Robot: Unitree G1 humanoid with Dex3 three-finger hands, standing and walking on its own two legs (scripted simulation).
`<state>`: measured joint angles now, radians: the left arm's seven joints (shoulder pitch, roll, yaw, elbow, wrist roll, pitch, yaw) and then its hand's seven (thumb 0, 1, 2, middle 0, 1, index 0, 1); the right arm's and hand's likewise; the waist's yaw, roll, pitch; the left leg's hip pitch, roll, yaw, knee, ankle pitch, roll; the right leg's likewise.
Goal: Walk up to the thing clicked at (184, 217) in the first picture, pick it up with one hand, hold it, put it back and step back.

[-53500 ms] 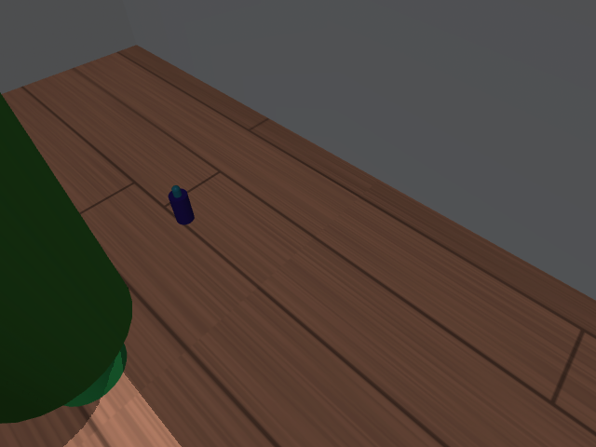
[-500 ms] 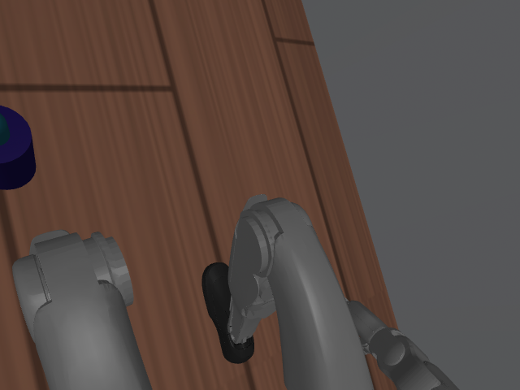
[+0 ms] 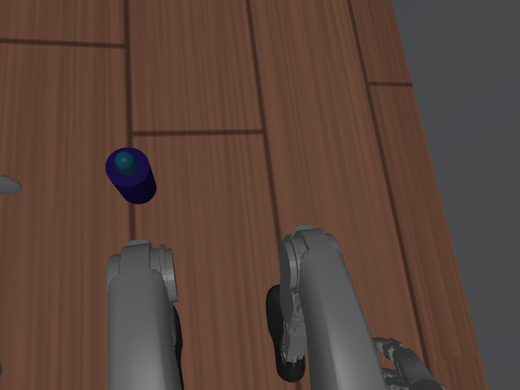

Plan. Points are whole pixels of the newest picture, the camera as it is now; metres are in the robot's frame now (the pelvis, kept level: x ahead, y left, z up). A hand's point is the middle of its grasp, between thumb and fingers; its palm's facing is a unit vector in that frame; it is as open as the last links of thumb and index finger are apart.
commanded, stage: home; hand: left
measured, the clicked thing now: (131, 174) +0.48 +0.20 -0.28
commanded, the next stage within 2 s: none
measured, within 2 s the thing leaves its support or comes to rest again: neither
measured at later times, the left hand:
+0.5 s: hand out of the picture +0.31 +0.27 +0.13, palm faces +0.23 -0.90 -0.38, open 17.2 cm
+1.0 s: hand out of the picture +0.24 +0.21 +0.28, palm faces +0.23 -0.93 -0.29, open 17.6 cm
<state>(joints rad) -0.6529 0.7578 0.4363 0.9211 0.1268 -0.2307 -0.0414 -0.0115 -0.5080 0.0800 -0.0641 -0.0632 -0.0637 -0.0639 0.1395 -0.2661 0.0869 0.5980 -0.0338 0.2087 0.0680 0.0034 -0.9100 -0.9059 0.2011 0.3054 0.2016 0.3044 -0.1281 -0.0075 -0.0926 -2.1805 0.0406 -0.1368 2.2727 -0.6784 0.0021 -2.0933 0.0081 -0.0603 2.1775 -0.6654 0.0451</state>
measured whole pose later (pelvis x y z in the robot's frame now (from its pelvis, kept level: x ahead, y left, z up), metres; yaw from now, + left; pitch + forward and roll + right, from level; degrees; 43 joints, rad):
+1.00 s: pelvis +0.09 +0.01 +0.34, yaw +8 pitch +10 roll -3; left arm 0.49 0.22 -0.02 -0.04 -0.02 0.26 0.16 -0.01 -0.56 0.04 -0.05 -0.05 -0.05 -0.05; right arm 0.28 -0.20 0.03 0.46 0.04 -0.05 -0.18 0.01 -0.90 -0.90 0.20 0.31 0.20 0.30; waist -0.03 0.04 -0.15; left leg -0.70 0.05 -0.03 1.02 -0.50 -0.01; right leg -0.64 -0.02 -0.04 0.95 -0.48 0.03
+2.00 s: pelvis +0.08 -0.01 +0.34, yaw +8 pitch +7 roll -2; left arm 0.45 0.20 -0.01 0.00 -0.01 0.28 0.13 -0.01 -0.53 0.06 -0.06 -0.05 -0.06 -0.05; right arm 0.26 -0.21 0.02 0.52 0.01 -0.13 -0.18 0.01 -0.90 -0.90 0.20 0.30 0.20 0.30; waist -0.03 0.03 -0.09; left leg -0.63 0.05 -0.04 0.96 -0.46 -0.03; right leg -0.59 -0.01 -0.05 0.92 -0.46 0.01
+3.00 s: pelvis +0.09 +0.00 +0.34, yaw +8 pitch +8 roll -2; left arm 0.46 0.20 -0.01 -0.01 -0.01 0.28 0.14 -0.01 -0.05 0.53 -0.18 -0.25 -0.18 -0.25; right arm 0.27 -0.20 0.02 0.52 0.01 -0.13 -0.18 0.01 -0.90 -0.90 0.20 0.30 0.20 0.30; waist -0.02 0.03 -0.10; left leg -0.63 0.05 -0.04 0.96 -0.47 -0.02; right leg -0.58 -0.01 -0.05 0.91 -0.47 0.02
